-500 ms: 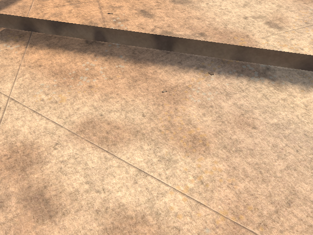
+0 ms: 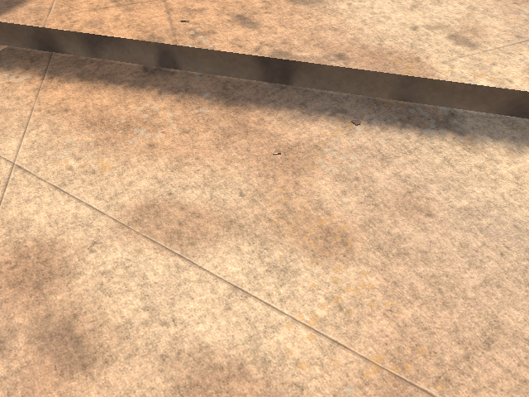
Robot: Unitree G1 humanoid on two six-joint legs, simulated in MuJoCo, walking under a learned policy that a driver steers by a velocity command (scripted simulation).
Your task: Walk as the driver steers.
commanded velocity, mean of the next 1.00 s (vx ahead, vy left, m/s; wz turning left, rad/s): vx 0.08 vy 0.00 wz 0.00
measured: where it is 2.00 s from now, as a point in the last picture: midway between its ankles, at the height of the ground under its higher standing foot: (295, 360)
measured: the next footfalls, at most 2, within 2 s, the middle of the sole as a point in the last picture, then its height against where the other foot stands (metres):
right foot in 1.44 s outside the picture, level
left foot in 1.92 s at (277, 298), level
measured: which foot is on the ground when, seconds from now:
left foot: down 0.00-1.00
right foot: down 0.00-0.94, up 0.96-1.00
